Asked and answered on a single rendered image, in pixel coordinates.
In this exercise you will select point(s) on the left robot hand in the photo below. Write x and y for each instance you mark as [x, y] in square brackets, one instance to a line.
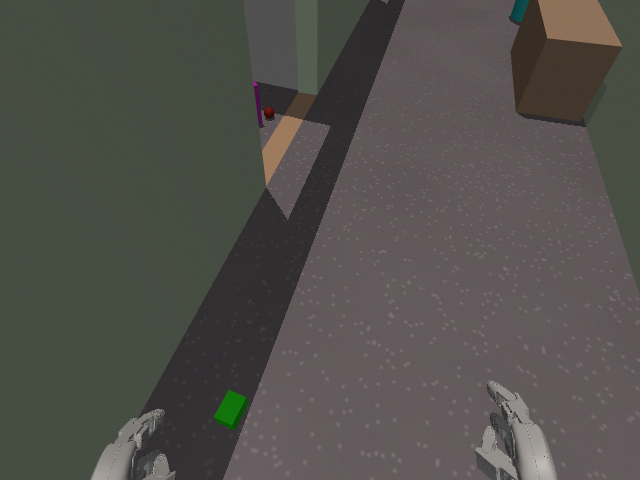
[119, 460]

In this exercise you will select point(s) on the right robot hand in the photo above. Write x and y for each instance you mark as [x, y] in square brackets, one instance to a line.
[525, 442]

